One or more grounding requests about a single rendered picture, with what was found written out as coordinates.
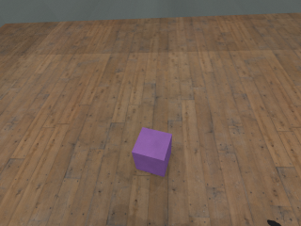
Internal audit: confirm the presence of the carton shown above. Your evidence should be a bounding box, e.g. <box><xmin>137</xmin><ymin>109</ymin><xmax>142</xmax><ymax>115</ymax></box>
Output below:
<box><xmin>132</xmin><ymin>127</ymin><xmax>172</xmax><ymax>177</ymax></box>

